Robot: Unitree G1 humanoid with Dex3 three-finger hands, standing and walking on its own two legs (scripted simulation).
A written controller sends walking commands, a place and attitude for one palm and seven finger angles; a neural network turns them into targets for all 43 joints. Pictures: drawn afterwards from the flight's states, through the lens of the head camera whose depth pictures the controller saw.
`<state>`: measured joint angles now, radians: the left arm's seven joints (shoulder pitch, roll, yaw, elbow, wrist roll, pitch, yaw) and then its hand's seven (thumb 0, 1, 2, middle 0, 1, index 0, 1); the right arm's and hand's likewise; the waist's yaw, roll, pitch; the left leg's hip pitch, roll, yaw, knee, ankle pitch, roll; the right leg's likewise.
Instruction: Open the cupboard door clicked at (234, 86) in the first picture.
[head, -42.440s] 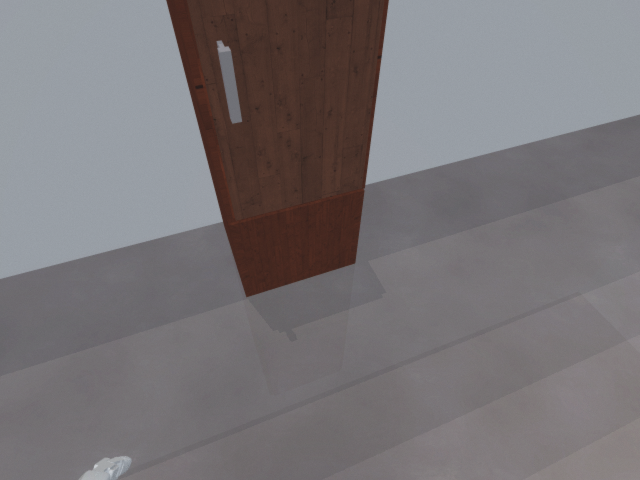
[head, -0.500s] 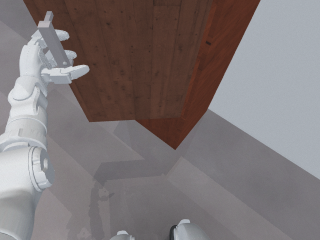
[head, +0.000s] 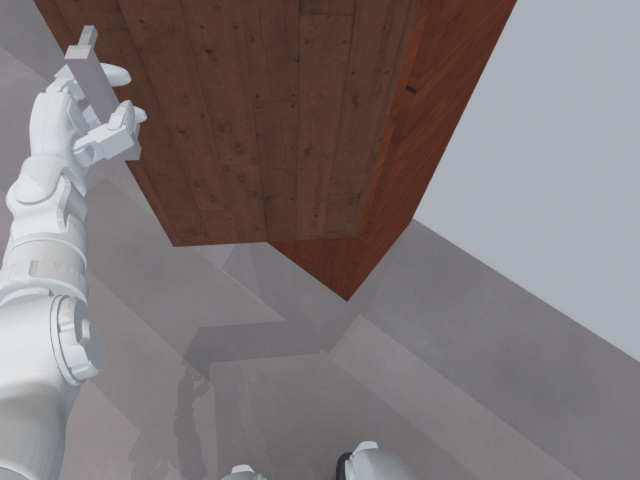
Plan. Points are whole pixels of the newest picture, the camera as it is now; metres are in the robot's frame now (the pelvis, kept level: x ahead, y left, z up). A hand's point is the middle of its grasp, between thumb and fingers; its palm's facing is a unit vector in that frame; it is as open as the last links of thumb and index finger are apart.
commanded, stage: pull the door open along its arc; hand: left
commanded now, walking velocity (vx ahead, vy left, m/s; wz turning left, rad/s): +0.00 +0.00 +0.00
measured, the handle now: (111, 98) +0.56 +0.21 +0.12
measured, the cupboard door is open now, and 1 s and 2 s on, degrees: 43 79 83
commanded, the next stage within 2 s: open thumb and fingers to let go in 1.08 s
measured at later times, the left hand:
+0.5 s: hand (133, 198) +0.41 +0.17 +0.12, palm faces -0.01 -1.00 +0.05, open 6.2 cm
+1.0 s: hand (213, 278) +0.31 +0.08 +0.12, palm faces +0.39 -0.92 +0.01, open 6.1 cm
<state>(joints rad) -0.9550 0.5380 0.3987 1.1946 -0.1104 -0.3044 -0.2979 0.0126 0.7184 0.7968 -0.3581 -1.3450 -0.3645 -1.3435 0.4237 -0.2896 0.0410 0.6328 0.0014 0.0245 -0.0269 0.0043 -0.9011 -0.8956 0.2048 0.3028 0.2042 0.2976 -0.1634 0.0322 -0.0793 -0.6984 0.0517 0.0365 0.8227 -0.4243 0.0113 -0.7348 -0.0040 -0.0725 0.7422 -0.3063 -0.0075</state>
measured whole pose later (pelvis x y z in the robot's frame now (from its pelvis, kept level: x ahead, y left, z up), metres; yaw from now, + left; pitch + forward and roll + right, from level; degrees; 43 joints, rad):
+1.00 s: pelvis +0.00 -0.02 +0.02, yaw +2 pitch +2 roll +0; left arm 0.01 -0.09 -0.10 0.05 0.01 -0.02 0.46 0.01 0.70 0.77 -0.31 -1.31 -0.33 -1.32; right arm 0.20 -0.20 0.02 0.59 -0.04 0.05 -0.02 0.01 -0.90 -0.90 0.20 0.30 0.20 0.30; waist 0.01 0.06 -0.06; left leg -0.29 0.04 0.02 0.60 -0.35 -0.02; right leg -0.35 -0.01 -0.09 0.61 -0.29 -0.03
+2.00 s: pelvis -0.01 -0.01 +0.02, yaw +3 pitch +0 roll +0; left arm 0.03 -0.10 -0.25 -0.01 0.05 0.03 0.53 -0.01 -0.49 0.30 -0.23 -0.67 -0.24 -0.68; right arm 0.15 -0.17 0.04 0.60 -0.05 0.07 -0.02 0.01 -0.90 -0.90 0.20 0.30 0.20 0.30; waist 0.02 0.04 -0.02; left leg -0.30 0.02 0.02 0.66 -0.36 0.00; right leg -0.34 -0.03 -0.09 0.63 -0.29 -0.01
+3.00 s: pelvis +0.01 -0.02 +0.02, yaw +2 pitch +2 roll +0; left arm 0.39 0.16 -0.04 -0.26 -0.16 -0.09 -0.12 -0.01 -0.50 0.30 -0.18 -0.31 -0.18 -0.31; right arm 0.24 -0.23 0.05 0.53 0.01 -0.15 -0.04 0.01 -0.90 -0.90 0.20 0.30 0.20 0.30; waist 0.03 0.05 -0.03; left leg -0.32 0.03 0.02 0.68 -0.40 -0.02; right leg -0.38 -0.02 -0.09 0.68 -0.33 -0.03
